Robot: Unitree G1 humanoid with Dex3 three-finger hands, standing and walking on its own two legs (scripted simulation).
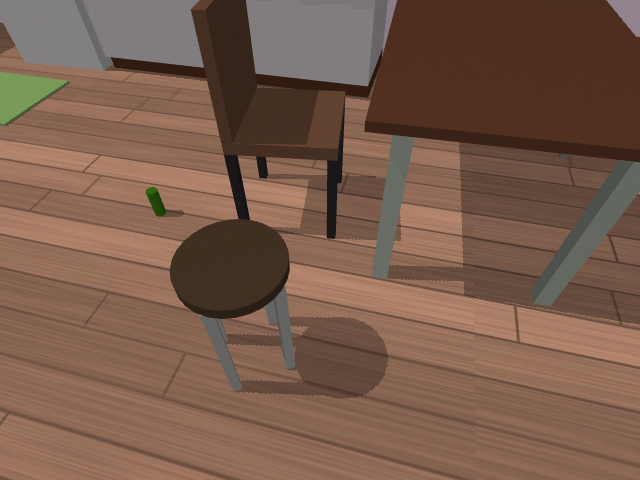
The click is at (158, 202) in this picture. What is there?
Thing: slim round
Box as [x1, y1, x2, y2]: [146, 187, 165, 216]
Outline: 148,188 146,190 146,193 155,214 158,216 163,215 165,213 165,210 156,188
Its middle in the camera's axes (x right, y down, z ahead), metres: -0.74 -0.18 +1.78
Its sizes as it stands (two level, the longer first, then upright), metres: 0.050 0.050 0.136
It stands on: the floor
